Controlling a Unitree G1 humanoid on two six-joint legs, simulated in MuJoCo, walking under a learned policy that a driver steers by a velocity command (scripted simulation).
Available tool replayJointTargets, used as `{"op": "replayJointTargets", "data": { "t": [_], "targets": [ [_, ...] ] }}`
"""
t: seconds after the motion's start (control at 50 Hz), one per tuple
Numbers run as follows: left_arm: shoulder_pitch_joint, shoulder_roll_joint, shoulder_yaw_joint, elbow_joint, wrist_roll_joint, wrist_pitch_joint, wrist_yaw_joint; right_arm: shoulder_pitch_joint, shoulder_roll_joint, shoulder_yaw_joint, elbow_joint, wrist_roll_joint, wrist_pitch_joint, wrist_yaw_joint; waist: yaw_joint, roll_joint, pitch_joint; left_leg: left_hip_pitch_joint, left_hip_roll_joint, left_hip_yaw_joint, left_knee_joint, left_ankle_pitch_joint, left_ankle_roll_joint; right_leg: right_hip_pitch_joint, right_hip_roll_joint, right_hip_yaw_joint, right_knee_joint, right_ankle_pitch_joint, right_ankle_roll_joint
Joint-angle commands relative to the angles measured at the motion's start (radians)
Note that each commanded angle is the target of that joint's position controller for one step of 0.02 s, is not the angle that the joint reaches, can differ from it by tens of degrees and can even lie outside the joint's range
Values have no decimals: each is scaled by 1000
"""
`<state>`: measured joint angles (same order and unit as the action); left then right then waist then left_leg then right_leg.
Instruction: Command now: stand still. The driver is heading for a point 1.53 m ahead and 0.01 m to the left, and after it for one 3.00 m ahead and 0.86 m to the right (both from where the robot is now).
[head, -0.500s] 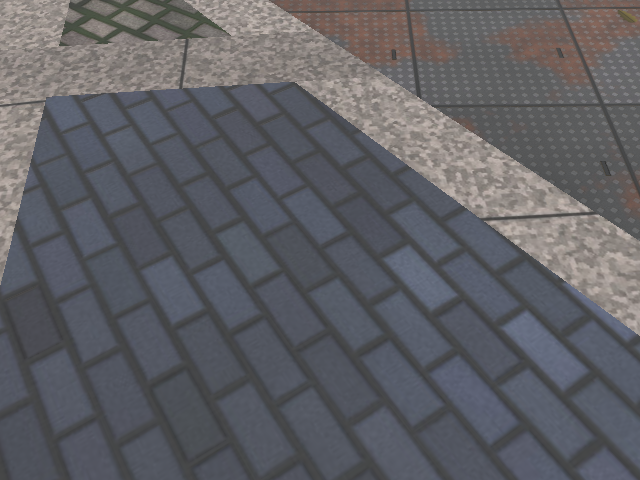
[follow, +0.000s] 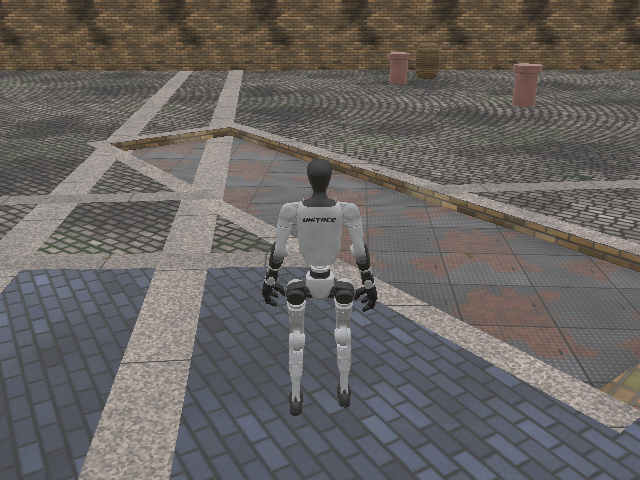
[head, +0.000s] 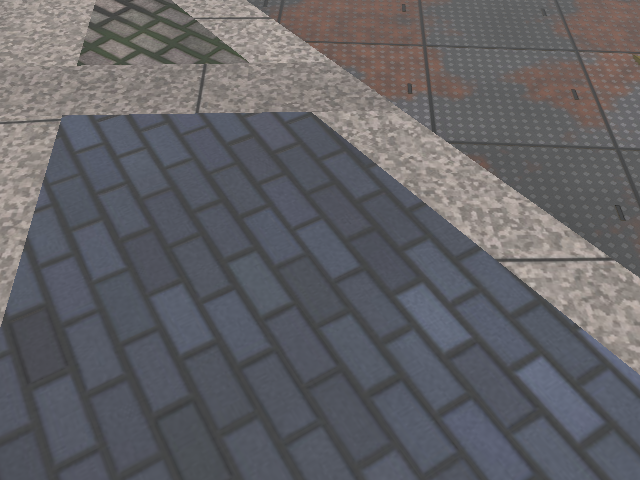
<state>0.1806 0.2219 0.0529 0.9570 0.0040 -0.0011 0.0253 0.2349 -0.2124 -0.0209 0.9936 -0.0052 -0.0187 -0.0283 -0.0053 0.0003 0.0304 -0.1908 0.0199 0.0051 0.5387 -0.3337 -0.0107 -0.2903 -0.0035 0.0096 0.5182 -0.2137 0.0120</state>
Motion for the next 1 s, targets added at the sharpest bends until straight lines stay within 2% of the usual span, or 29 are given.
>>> {"op": "replayJointTargets", "data": {
  "t": [0.02, 0.24, 0.5, 1.0],
  "targets": [
    [-12, 93, 17, -20, -3, -6, 7, 39, -116, -22, -19, 2, -4, -3, -6, -1, -46, -73, 34, -30, -112, 203, 26, 129, -30, 29, -35, 243, -41],
    [-23, 99, 15, 63, -6, 10, 18, 49, -96, -16, 20, 1, 1, -3, 1, 7, -20, -61, 21, -16, -135, 211, 25, 142, -32, 27, -49, 224, -33],
    [-24, 87, 6, 129, -5, 14, 20, 87, -80, -8, 56, 0, 1, -7, 6, 6, 8, -71, 14, -10, -163, 134, 24, 131, -27, 22, -75, 155, -25],
    [39, 64, -13, 176, -7, 12, 23, 174, -47, 2, 83, 3, -1, -10, 7, 3, 28, -81, 6, -5, -173, 112, 27, 108, -24, 19, -84, 125, -22]
  ]
}}
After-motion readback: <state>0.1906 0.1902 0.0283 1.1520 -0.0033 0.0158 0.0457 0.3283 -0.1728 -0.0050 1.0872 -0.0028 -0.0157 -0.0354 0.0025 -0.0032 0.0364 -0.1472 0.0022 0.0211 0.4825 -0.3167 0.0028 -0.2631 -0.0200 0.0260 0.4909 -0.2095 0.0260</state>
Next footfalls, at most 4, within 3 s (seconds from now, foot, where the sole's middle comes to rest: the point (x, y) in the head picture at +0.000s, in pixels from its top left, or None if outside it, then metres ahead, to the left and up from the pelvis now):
1.82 left None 0.48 0.11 -0.77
2.38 right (385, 355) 0.80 -0.13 -0.77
2.92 left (288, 252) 1.12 0.11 -0.77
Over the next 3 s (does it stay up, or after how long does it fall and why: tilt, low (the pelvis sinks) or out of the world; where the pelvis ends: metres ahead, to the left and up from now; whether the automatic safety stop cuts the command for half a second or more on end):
stays up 0.98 0.02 -0.01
